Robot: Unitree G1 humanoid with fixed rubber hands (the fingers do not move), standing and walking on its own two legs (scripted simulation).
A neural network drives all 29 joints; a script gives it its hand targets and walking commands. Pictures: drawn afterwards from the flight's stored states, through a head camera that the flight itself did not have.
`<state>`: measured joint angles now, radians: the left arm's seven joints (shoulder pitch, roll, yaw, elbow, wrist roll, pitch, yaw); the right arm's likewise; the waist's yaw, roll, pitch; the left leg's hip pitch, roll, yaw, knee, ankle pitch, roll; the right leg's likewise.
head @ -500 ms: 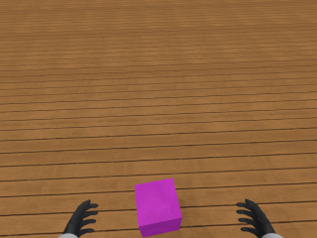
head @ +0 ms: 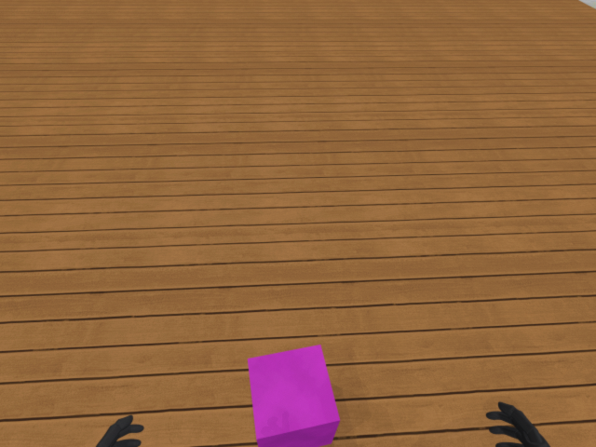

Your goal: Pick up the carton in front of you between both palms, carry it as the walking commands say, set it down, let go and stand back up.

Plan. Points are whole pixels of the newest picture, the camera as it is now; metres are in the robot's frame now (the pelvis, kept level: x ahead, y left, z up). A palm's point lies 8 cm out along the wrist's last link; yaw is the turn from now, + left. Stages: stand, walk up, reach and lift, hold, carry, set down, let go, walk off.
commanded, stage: stand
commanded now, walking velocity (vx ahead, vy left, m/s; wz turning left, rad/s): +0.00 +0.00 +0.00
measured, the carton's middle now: (291, 402) +0.38 +0.03 -0.65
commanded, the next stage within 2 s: none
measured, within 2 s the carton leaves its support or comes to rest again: neither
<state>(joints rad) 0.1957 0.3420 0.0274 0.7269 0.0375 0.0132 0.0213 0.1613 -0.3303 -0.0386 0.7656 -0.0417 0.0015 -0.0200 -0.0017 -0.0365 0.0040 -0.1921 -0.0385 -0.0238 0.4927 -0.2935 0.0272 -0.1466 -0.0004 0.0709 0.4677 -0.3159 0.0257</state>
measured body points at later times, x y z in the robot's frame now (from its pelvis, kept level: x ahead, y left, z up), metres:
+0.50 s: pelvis -0.01 -0.01 +0.01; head -0.02 +0.00 +0.46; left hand +0.11 +0.29 -0.11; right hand +0.11 -0.31 -0.09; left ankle -0.02 +0.10 -0.74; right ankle -0.04 -0.14 -0.74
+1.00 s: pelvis -0.02 -0.01 +0.01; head -0.03 +0.00 +0.46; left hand +0.07 +0.30 -0.11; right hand +0.08 -0.32 -0.10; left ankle -0.02 +0.10 -0.74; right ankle -0.04 -0.14 -0.74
